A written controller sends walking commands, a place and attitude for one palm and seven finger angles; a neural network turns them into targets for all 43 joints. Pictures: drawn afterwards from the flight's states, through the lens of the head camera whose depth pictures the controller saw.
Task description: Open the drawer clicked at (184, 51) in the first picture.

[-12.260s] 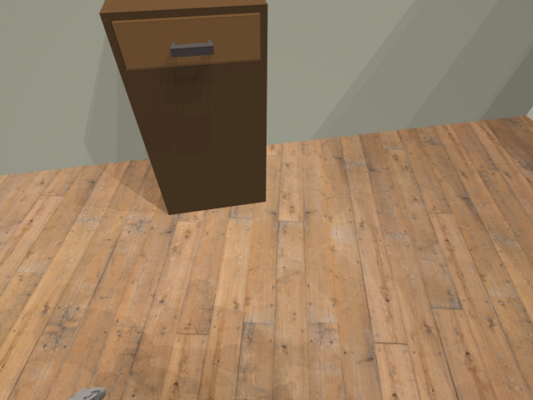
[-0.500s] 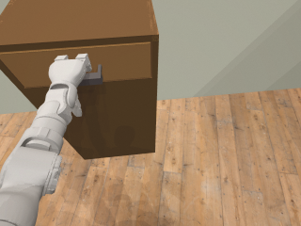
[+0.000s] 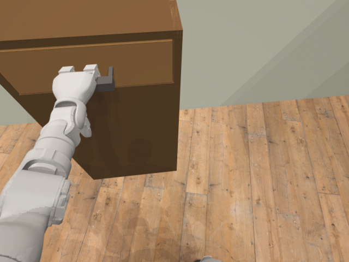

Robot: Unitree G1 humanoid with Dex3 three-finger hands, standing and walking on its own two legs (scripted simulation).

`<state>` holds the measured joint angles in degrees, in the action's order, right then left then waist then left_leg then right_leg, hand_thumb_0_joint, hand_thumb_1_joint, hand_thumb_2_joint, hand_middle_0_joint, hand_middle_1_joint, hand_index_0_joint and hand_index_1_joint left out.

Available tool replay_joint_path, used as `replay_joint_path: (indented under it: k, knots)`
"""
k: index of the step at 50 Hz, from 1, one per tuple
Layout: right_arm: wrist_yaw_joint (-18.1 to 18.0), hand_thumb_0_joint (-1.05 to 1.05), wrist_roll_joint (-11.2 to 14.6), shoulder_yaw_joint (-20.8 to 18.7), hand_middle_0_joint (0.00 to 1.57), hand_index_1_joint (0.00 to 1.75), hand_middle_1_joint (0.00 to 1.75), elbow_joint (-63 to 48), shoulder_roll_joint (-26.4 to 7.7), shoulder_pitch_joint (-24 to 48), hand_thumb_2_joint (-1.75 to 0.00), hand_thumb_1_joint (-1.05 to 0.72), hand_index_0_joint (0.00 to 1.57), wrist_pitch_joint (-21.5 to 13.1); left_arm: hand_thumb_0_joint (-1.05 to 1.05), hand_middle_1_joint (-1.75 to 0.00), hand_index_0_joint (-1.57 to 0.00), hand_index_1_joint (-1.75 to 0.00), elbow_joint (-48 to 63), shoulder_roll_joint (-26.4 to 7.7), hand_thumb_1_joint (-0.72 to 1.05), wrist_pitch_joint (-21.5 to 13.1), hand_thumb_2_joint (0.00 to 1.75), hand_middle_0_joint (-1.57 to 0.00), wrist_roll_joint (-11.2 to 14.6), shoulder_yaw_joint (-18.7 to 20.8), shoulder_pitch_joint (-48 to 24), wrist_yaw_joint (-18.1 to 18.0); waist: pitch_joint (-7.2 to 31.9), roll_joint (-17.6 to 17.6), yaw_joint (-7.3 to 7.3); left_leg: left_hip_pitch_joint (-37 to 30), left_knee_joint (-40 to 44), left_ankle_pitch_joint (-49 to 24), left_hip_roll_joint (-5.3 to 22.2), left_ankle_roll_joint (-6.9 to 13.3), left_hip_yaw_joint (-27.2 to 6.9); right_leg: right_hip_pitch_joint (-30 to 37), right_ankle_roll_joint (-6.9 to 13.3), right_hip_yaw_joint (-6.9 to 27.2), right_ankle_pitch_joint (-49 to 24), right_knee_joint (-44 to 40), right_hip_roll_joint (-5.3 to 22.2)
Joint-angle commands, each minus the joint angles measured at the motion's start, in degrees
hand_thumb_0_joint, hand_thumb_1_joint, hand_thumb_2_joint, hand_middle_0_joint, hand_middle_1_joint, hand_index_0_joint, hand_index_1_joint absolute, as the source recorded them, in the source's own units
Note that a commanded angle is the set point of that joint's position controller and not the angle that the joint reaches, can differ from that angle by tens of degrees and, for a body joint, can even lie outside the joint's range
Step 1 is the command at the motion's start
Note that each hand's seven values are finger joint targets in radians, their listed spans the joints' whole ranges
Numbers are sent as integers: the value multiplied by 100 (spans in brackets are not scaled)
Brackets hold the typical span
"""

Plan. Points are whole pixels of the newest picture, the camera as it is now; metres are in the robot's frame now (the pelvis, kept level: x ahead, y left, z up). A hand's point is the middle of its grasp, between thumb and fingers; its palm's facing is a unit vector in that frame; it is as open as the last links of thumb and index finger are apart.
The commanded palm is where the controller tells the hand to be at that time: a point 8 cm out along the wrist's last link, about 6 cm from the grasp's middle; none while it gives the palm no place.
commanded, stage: lower the fingers behind the handle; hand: left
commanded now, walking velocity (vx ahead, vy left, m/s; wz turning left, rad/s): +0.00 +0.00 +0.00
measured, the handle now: (88, 78) +0.56 +0.19 +0.06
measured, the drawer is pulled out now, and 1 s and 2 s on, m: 0.00 0.00 0.04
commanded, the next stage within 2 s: close the thumb around the handle in 0.58 s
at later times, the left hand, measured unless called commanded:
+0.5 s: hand (85, 101) +0.50 +0.20 +0.04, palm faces -0.04 -0.02 -1.00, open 13.8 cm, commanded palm +0.48 +0.20 +0.09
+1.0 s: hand (85, 100) +0.50 +0.20 +0.04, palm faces -0.04 -0.01 -1.00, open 10.9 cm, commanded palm +0.48 +0.19 +0.09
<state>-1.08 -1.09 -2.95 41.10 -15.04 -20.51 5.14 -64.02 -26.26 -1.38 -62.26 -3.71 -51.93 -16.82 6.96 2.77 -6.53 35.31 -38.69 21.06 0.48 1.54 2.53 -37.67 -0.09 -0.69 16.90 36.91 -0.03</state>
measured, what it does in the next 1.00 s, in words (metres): stands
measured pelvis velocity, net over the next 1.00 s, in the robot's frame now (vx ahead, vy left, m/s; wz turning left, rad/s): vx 0.00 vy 0.01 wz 0.00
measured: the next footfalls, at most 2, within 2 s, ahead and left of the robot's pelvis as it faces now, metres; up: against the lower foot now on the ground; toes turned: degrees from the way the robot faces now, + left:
none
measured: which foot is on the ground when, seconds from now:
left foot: down 0.00-1.00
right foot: down 0.00-1.00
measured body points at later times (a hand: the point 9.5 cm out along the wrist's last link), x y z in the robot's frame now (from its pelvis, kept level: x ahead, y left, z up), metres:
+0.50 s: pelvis +0.00 +0.01 -0.01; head +0.09 +0.00 +0.43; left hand +0.50 +0.20 +0.10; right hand -0.01 -0.27 -0.13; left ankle -0.04 +0.10 -0.72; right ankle +0.00 -0.12 -0.72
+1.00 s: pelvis +0.00 +0.01 +0.00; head +0.09 +0.00 +0.44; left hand +0.50 +0.20 +0.10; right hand +0.00 -0.26 -0.14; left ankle -0.04 +0.10 -0.72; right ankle +0.00 -0.12 -0.72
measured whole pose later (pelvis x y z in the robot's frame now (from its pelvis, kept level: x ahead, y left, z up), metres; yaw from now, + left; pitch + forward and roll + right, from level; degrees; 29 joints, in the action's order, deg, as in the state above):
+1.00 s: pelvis +0.00 +0.01 +0.00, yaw +0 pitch +19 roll -1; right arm -0.4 -1.2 -2.8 41.6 -14.8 -21.2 5.2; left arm -65.1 -25.2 1.0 -61.7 -5.3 -53.9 -17.3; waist 7.8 3.2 -6.6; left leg 37.8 -41.3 22.3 0.4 2.0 2.4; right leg -39.7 -0.6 -0.7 17.6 38.6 0.1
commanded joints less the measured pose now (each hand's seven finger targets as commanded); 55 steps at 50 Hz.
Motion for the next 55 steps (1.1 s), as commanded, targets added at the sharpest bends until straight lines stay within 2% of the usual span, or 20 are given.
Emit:
replay_joint_path:
  k: [1,5,10,12,14,18,19,22,23,25,27,29,32,34,36,38,44,47,51,55]
  knots:
    - [-70,0,2,-340,20,30,30,-227,-900,-815,-90,-90,20,-101,0,-120,-30,-120,799,-1353,-50,47,30,-30,26,319,-2645,-236,2333,-39,-167,-1129,123,-2580,-143,63,-127,1222,164,-33,-2039,-153,-228]
    - [-64,0,6,-329,20,30,30,-188,-922,-869,-90,-90,20,-108,0,-120,-30,-120,613,-1117,-50,99,30,-30,29,106,-2791,-216,2112,-125,-289,-1014,107,-2406,-116,59,-161,965,157,-60,-1854,-151,-234]
    - [-49,0,-18,-330,20,30,30,-266,-912,-897,-90,-90,20,-103,0,-120,-30,-120,641,-1173,-50,42,30,-30,61,206,-2440,-145,2439,-150,-164,-940,16,-2587,-126,79,-118,1209,154,-22,-2142,-47,-231]
    - [-52,0,-5,-319,20,30,30,-278,-941,-888,-90,-90,20,-74,0,-120,-30,-120,633,-1438,-50,30,30,-30,71,410,-2379,-121,2388,-191,-109,-812,13,-2563,-134,77,-105,1307,163,-8,-2174,-39,-225]
    - [-48,0,12,-316,20,30,30,-281,-918,-882,-90,-90,20,-72,0,-120,-30,-120,546,-1250,-50,67,30,-30,47,239,-2305,-127,2178,-155,-141,-773,48,-2402,-126,73,-106,1142,161,-41,-1989,-70,-235]
    - [-70,0,11,-296,20,30,30,-284,-953,-892,-90,-90,20,-78,0,-120,-30,-120,639,-1521,-50,56,30,-30,16,363,-2522,-160,2258,-77,-146,-753,57,-2263,-121,76,-126,1110,164,-16,-1842,-47,-224]
    - [-54,0,14,-298,20,30,30,-314,-920,-882,-90,-90,20,-91,0,-120,-30,-120,617,-1289,-50,79,30,-30,26,214,-2473,-166,2172,21,-153,-794,68,-2265,-120,66,-124,1013,172,-50,-1776,-61,-240]
    - [-51,0,-13,-323,20,30,30,-304,-948,-910,-90,-90,20,-83,0,-120,-30,-120,765,-1446,-50,49,30,-30,48,405,-2470,-191,2461,-74,-112,-957,3,-2617,-98,61,-160,1129,173,-44,-1984,-10,-244]
    - [-35,0,-12,-329,20,30,30,-313,-927,-916,-90,-90,20,-85,0,-120,-30,-120,879,-1326,-50,41,30,-30,37,291,-2526,-201,2520,121,-112,-1050,8,-2695,-83,40,-175,1063,170,-53,-1965,2,-241]
    - [-17,0,3,-344,20,30,30,-289,-907,-906,-90,-90,20,-91,0,-120,-30,-120,822,-1058,-50,78,30,-30,45,136,-2481,-209,2313,23,-157,-1119,4,-2703,-45,28,-194,877,168,-106,-1849,-24,-266]
    - [-11,0,-14,-348,20,30,30,-282,-929,-923,-90,-90,20,-87,0,-120,-30,-120,859,-1200,-50,75,30,-30,73,280,-2480,-225,2460,-29,-113,-1143,-10,-2793,-60,32,-205,996,178,-90,-1921,-23,-268]
    - [-14,0,-5,-346,20,30,30,-264,-916,-899,-90,-90,20,-91,0,-120,-30,-120,790,-1007,-50,123,30,-30,51,97,-2512,-227,2277,-19,-191,-1122,14,-2691,-46,28,-218,849,163,-110,-1824,-50,-267]
    - [-20,0,-11,-339,20,30,30,-263,-944,-875,-90,-90,20,-73,0,-120,-30,-120,836,-1300,-50,142,30,-30,50,349,-2445,-230,2425,-20,-94,-1143,-4,-2880,-58,29,-218,1003,181,-86,-1967,-16,-266]
    - [0,0,6,-342,20,30,30,-249,-896,-909,-90,-90,20,-82,0,-120,-30,-120,775,-941,-50,172,30,-30,38,39,-2548,-206,2232,73,-177,-1176,8,-2786,-42,10,-230,801,175,-120,-1817,-50,-275]
    - [-12,0,8,-324,20,30,30,-233,-931,-897,-90,-90,20,-84,0,-121,-31,-121,778,-1114,-39,188,35,-31,33,144,-2657,-228,2159,20,-193,-1118,51,-2602,-37,14,-252,779,176,-123,-1697,-52,-269]
    - [-15,0,-16,-350,20,30,30,-264,-906,-905,-90,-90,20,-89,0,-122,-32,-122,965,-1038,-28,151,40,-32,18,108,-2681,-230,2498,142,-164,-1310,4,-2884,-36,8,-252,885,171,-96,-1871,-22,-259]
    - [-2,0,2,-345,20,30,30,-236,-891,-892,-90,-90,20,-85,0,-126,-34,-126,824,-735,6,171,54,-34,84,-99,-2646,-181,2202,0,-238,-1234,8,-2794,-43,16,-245,781,164,-115,-1835,-75,-274]
    - [-22,0,0,-342,20,30,30,-216,-914,-912,-90,-90,20,-79,0,-128,-35,-128,778,-996,23,168,61,-35,69,118,-2637,-176,2265,-113,-208,-1152,7,-2786,-60,30,-239,927,175,-97,-1934,-62,-267]
    - [-19,0,5,-341,20,30,30,-218,-890,-903,-90,-90,20,-91,0,-130,-37,-130,750,-756,45,193,71,-37,61,-98,-2674,-166,2215,-54,-260,-1168,20,-2638,-68,33,-227,840,163,-101,-1840,-82,-266]
    - [-37,0,8,-328,20,30,30,-238,-885,-891,-90,-90,20,-81,0,-133,-38,-133,686,-939,68,184,80,-38,61,33,-2522,-127,2223,-111,-213,-1025,16,-2596,-98,47,-182,1029,161,-72,-1989,-72,-255]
